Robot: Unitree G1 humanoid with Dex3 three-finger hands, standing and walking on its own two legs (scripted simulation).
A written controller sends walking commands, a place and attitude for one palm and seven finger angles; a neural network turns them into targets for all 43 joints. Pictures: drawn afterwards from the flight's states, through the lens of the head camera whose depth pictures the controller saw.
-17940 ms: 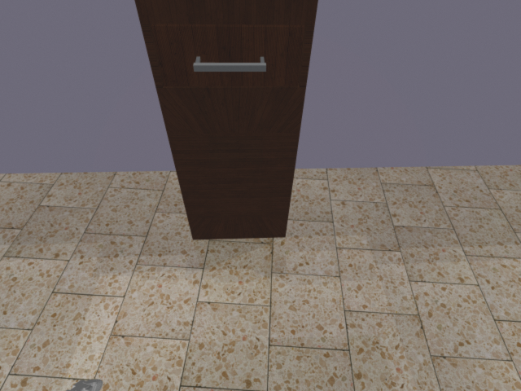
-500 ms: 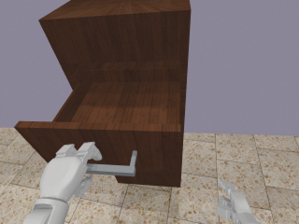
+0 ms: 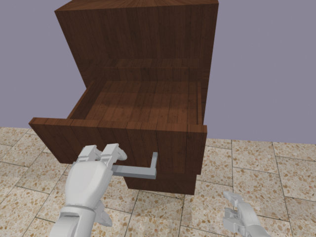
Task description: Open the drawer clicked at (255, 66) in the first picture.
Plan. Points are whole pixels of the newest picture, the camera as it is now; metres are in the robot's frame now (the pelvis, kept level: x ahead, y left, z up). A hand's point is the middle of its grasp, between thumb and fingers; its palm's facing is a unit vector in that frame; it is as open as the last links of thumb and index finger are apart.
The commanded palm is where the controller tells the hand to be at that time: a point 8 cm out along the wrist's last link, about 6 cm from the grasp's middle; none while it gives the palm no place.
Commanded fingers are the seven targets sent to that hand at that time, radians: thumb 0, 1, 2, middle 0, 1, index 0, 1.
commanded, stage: lift the hand off the handle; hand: left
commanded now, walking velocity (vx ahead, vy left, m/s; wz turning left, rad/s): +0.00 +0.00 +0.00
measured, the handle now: (115, 162) +0.24 +0.14 +0.11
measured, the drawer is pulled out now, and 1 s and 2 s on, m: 0.29 0.29 0.29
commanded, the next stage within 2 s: draw the hand back to the body in 1.40 s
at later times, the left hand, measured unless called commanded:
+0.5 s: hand (104, 176) +0.20 +0.15 +0.12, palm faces +0.09 -0.19 -0.98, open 13.7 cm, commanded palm +0.17 +0.16 +0.20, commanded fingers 0.00 -0.50 0.30 -0.30 -1.20 -0.30 -1.20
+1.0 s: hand (93, 154) +0.21 +0.15 +0.19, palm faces +0.21 -0.19 -0.96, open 13.8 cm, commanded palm +0.17 +0.16 +0.27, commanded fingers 0.00 -0.50 0.30 -0.30 -1.20 -0.30 -1.20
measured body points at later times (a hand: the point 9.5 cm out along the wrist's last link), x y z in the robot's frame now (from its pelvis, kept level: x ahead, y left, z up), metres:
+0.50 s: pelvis -0.02 -0.01 +0.01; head -0.05 -0.06 +0.46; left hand +0.19 +0.16 +0.17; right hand +0.22 -0.19 -0.07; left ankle +0.05 +0.11 -0.72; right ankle -0.04 -0.11 -0.72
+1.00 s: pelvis -0.01 -0.01 +0.02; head -0.04 -0.07 +0.46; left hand +0.19 +0.16 +0.24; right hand +0.25 -0.17 -0.06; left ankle +0.05 +0.11 -0.72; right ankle -0.04 -0.11 -0.72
